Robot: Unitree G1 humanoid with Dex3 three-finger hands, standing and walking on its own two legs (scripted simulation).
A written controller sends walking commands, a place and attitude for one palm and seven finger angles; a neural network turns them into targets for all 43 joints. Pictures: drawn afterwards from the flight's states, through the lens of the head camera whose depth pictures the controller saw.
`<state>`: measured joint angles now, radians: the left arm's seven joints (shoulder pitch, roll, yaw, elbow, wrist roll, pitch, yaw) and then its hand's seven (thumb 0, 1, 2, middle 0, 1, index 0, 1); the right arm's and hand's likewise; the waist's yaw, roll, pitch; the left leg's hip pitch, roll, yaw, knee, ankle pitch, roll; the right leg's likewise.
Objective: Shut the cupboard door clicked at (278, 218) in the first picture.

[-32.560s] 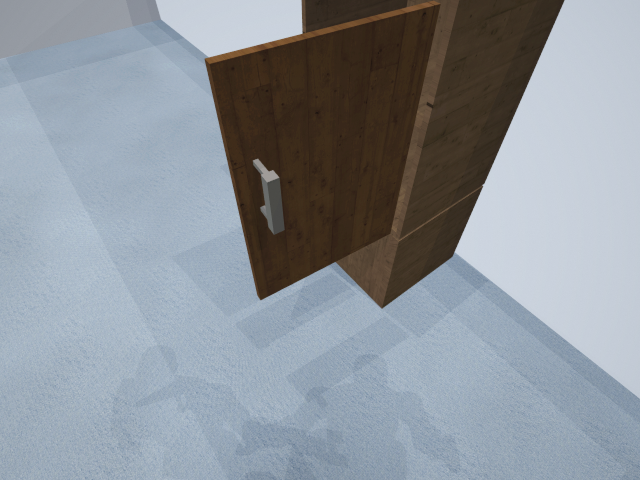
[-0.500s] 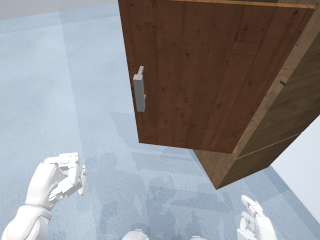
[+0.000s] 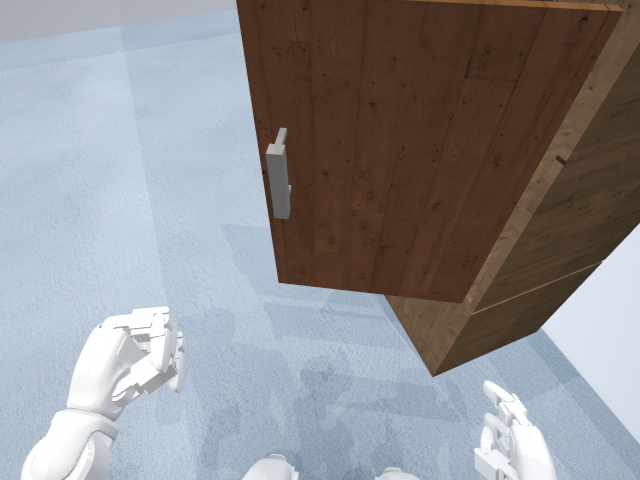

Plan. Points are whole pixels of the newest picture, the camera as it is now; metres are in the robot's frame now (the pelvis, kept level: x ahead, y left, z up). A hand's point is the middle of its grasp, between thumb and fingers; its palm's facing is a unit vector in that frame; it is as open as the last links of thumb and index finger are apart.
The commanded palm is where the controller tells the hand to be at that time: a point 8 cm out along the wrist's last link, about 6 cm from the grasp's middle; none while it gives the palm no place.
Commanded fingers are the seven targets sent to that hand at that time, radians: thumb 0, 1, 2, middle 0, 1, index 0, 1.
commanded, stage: bring the fist close to the handle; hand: left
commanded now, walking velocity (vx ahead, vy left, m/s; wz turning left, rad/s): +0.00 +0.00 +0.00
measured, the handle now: (282, 174) +0.53 +0.10 +0.08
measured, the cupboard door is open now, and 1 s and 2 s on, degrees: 60 60 55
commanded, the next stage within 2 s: push the door shut along its arc in 1.30 s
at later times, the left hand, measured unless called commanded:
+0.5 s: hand (248, 282) +0.33 +0.11 +0.08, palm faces -0.15 -0.99 -0.02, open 3.1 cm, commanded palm +0.33 +0.17 +0.08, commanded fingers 0.00 0.90 0.90 -1.30 -1.50 -1.30 -1.50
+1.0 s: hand (297, 225) +0.42 +0.06 +0.08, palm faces -0.08 -1.00 +0.01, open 3.1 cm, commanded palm +0.40 +0.13 +0.08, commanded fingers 0.00 0.90 0.90 -1.30 -1.50 -1.30 -1.50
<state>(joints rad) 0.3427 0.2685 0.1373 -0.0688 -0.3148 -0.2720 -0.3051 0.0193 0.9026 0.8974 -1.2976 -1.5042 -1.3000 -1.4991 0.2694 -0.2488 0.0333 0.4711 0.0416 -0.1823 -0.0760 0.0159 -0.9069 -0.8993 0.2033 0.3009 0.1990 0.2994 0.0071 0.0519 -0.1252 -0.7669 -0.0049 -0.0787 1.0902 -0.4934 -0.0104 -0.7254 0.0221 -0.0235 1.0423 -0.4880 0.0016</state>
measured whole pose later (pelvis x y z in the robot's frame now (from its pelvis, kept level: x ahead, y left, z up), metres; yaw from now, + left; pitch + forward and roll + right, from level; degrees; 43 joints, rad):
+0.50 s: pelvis +0.00 +0.00 +0.01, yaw -1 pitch +11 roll -1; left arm -0.09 0.19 0.02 0.24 -0.19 -0.23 -0.14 0.02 0.91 0.90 -1.30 -1.50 -1.30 -1.50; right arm 0.29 -0.25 0.03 0.55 0.04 -0.13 -0.04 0.02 -0.91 -0.90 0.20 0.30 0.20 0.30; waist -0.03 0.05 -0.12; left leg -0.77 -0.01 -0.05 1.04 -0.47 -0.01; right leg -0.74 0.01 0.00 1.02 -0.48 0.01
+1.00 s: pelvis +0.01 -0.02 +0.00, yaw -2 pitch +14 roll +1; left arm -0.50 0.14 0.11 0.67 -0.14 -0.31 -0.03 0.02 0.90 0.90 -1.30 -1.50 -1.30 -1.50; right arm 0.30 -0.23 0.01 0.61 0.01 -0.05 -0.01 0.01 -0.91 -0.90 0.20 0.30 0.20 0.30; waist -0.07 0.02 -0.12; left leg -0.81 0.00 -0.03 1.02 -0.46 -0.03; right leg -0.82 0.03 0.02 1.04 -0.47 -0.01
